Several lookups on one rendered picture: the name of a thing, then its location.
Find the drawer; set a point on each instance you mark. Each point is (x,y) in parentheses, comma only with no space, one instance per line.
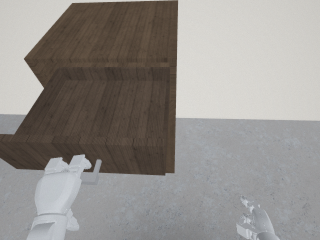
(119,115)

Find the left robot hand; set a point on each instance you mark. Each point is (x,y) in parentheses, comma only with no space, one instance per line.
(58,188)

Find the handle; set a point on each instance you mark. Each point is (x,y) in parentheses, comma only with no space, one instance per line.
(91,178)

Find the cabinet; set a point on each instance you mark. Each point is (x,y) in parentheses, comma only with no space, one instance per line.
(114,34)

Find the robot left forearm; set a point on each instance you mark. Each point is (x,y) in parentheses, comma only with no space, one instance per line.
(48,226)

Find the right robot hand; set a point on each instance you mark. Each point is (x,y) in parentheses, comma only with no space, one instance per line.
(249,226)

